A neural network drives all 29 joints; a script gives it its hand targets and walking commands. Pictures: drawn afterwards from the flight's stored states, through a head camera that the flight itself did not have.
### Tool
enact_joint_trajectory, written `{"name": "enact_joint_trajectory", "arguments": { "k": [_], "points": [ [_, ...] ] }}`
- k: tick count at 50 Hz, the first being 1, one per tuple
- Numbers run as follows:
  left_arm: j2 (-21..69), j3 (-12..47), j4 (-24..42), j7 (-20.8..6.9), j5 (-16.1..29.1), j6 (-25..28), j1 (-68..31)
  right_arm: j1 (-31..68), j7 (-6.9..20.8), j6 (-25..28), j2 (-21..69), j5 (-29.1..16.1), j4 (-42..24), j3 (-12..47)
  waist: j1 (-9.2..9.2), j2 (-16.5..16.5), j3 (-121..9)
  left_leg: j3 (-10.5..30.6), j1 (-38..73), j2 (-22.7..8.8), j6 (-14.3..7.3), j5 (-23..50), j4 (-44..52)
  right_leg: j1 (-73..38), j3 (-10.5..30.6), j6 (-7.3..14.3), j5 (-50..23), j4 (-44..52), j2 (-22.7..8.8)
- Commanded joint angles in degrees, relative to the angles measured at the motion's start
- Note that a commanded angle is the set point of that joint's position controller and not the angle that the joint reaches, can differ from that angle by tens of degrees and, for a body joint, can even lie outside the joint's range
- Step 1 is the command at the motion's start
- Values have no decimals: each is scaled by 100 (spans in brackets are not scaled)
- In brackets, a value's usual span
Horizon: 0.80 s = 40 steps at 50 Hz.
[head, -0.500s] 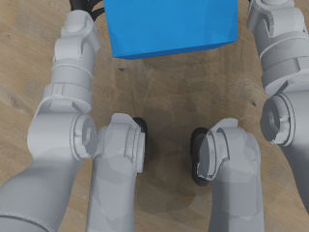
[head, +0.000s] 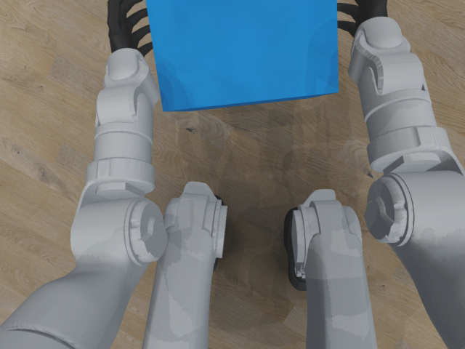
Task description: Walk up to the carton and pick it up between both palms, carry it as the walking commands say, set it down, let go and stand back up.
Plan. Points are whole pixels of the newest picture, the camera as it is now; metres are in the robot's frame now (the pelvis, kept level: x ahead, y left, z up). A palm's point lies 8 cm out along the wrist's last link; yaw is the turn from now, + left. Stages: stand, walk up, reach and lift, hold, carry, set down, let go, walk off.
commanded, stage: reach and lift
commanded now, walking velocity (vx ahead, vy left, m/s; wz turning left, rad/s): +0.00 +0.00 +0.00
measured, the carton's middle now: (244, 59) +0.53 +0.04 -0.20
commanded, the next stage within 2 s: none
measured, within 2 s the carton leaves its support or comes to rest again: neither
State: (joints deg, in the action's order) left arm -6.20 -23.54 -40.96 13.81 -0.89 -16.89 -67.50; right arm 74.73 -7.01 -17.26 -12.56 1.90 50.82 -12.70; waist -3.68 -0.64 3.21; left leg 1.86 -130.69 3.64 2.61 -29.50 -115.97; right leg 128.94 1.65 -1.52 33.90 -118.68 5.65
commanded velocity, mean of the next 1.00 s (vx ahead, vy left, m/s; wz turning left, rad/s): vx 0.00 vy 0.00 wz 0.00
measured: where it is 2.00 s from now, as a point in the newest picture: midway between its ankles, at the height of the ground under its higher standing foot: (252, 254)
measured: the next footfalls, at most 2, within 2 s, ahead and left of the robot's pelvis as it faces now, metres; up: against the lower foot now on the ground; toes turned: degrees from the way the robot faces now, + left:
none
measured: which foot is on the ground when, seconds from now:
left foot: down 0.00-1.00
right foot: down 0.00-1.00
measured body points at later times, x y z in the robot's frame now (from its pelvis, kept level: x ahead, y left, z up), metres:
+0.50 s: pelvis +0.00 +0.00 +0.05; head +0.30 +0.00 +0.39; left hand +0.49 +0.20 -0.05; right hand +0.54 -0.13 -0.05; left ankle +0.12 +0.12 -0.37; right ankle +0.10 -0.12 -0.37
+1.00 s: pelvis +0.00 +0.00 +0.11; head +0.26 +0.00 +0.47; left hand +0.48 +0.20 +0.03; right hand +0.52 -0.13 +0.03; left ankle +0.12 +0.13 -0.37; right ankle +0.10 -0.12 -0.37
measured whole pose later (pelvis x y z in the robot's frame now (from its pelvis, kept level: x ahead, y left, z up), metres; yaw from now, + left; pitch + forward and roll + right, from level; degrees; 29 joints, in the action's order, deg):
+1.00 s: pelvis +0.00 +0.00 +0.11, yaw -1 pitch +44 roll +0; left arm 0.9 -27.1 -36.4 10.5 -9.0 -20.5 -54.2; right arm 60.7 -6.7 -19.6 -4.7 9.9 46.3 -20.4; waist -4.0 -1.3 -11.3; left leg 4.2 -114.1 4.9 2.8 -26.2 -95.8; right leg 112.5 3.3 -1.9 29.4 -97.5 7.2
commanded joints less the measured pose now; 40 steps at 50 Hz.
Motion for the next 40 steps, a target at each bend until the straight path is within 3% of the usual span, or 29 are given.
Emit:
{"name": "enact_joint_trajectory", "arguments": {
  "k": [1, 12, 26, 40],
  "points": [
    [4985, 2795, 638, -2476, 677, 63, -4003, 3430, 1748, 252, 5618, -669, -970, 2019, -145, -313, -7443, -743, 4048, 348, -90, 2157, 844, -3524, -503, 76, -2133, 1156, 310],
    [5198, 2626, 773, -2474, 394, -145, -3846, 3189, 1909, 49, 5840, -461, -680, 1755, -210, -301, -7364, -672, 4436, 379, -115, 1744, 1404, -3271, -567, 128, -1554, 1741, 387],
    [5527, 2686, 696, -2658, 286, -234, -3413, 2857, 1954, -8, 6216, -333, -895, 1755, -204, -301, -7761, -700, 4687, 412, -119, 1894, 1883, -3904, -549, 47, -1806, 2286, 428],
    [5757, 2709, 633, -2655, 197, -248, -3047, 2411, 1974, -54, 6432, -180, -775, 1709, -180, -275, -7561, -632, 5178, 420, -103, 1687, 2491, -4198, -559, 42, -1584, 2846, 435]
  ]
}}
